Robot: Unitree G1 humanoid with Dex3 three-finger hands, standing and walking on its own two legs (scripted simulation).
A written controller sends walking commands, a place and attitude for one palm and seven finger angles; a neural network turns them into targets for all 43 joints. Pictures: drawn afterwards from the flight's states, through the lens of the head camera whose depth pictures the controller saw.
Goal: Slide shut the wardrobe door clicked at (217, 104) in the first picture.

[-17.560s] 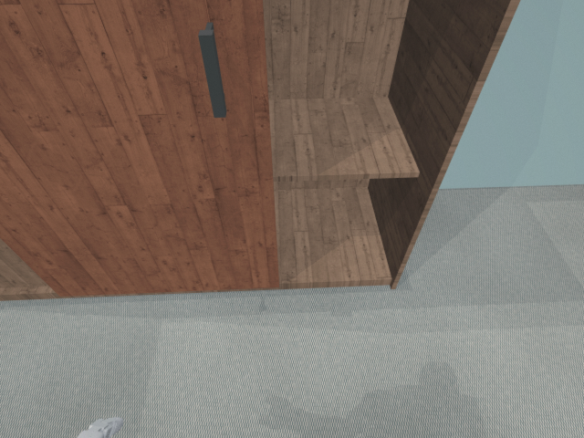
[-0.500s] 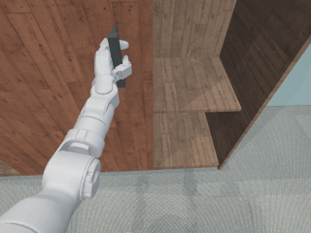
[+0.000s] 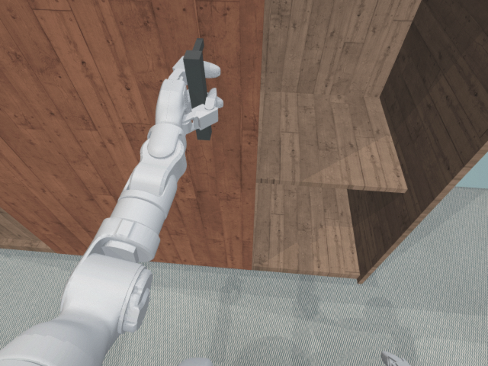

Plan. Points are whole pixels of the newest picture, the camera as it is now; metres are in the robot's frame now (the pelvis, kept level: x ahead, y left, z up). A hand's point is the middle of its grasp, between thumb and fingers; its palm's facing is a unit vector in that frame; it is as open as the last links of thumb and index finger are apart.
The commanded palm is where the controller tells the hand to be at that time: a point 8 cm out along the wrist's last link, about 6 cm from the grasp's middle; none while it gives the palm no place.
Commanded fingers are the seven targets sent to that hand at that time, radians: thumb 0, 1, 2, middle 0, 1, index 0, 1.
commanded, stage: step sideways, sliding the door along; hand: left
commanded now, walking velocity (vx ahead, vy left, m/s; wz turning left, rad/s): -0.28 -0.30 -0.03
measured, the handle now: (201, 92) +0.50 +0.12 +0.17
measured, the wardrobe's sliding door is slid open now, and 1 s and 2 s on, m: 0.44 0.34 0.29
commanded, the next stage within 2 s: stop walking and hold the door there in 1.60 s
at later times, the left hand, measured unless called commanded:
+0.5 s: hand (228, 110) +0.46 +0.07 +0.17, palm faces +0.27 -0.96 -0.10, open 6.2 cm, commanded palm +0.43 +0.03 +0.18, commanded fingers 0.00 0.90 0.90 -0.45 -1.40 -0.45 -1.40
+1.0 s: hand (271, 117) +0.45 +0.00 +0.17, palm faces -0.05 -1.00 -0.02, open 6.2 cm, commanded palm +0.43 +0.01 +0.17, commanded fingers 0.00 0.90 0.90 -0.45 -1.40 -0.45 -1.40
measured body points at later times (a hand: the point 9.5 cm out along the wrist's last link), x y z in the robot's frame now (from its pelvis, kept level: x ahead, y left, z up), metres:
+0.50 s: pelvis +0.07 -0.12 +0.01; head +0.17 -0.12 +0.45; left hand +0.44 +0.12 +0.18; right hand +0.34 -0.29 -0.10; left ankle +0.01 +0.10 -0.71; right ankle +0.13 -0.22 -0.72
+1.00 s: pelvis +0.09 -0.07 +0.02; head +0.19 -0.06 +0.45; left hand +0.44 +0.05 +0.17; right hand +0.34 -0.24 -0.09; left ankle +0.07 +0.07 -0.72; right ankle +0.13 -0.22 -0.71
